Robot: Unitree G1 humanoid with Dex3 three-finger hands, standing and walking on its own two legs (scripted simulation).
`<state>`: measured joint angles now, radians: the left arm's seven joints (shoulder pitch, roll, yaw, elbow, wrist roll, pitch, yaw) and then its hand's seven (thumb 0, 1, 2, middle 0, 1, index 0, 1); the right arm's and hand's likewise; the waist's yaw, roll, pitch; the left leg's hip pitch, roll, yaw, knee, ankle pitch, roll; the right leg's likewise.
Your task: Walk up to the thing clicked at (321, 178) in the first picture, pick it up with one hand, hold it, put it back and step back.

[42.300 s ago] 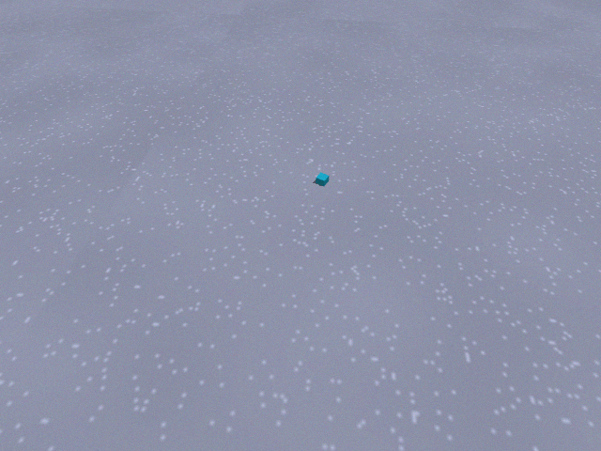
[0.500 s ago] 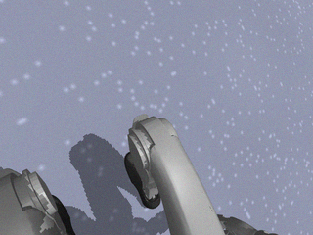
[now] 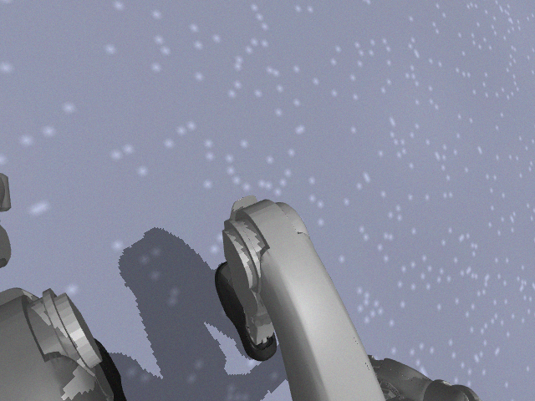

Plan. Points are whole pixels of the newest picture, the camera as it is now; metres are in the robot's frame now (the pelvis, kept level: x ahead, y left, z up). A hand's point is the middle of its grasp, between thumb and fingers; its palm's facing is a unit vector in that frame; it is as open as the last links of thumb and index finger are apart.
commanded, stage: close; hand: left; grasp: from above
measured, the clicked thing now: out of the picture +0.45 +0.28 -0.29
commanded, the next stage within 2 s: settle in 1.12 s
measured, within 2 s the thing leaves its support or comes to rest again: leaves its support in 1.70 s
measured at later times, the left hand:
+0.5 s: hand out of the picture +0.45 +0.24 -0.25, palm faces -0.01 -0.54 -0.84, open 8.1 cm
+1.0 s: hand out of the picture +0.45 +0.24 -0.25, palm faces -0.02 -0.53 -0.85, open 7.9 cm
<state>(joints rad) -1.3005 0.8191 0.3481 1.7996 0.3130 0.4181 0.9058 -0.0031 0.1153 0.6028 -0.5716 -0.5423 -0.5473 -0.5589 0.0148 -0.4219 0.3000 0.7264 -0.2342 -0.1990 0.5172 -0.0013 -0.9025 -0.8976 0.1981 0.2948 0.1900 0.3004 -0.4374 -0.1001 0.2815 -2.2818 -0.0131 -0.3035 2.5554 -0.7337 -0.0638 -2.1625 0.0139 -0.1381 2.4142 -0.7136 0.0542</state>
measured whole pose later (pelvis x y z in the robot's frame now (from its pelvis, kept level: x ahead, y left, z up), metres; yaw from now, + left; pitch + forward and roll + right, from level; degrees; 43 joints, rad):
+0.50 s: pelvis +0.00 +0.00 +0.00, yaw +0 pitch +26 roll -13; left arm -1.30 0.80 0.31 1.83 0.31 0.38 0.91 -0.01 0.37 0.34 -0.79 -0.31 -0.78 -0.32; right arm 0.01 -0.43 0.31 0.70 -0.24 -0.20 0.53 0.00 -0.90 -0.90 0.20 0.29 0.19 0.30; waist -0.44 -0.10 0.28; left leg -2.29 -0.02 -0.31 2.58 -0.75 -0.06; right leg -2.16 0.01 -0.14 2.43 -0.73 0.06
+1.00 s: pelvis +0.00 +0.00 -0.01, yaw +0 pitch +25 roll -13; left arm -1.30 0.80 0.31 1.83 0.31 0.37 0.92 0.00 0.39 0.24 -0.84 -0.24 -0.84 -0.23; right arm 0.01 -0.43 0.30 0.71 -0.24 -0.20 0.53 0.00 -0.90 -0.90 0.20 0.29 0.19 0.30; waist -0.44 -0.09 0.28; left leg -2.29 -0.02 -0.31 2.58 -0.75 -0.07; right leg -2.17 0.01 -0.14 2.43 -0.73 0.05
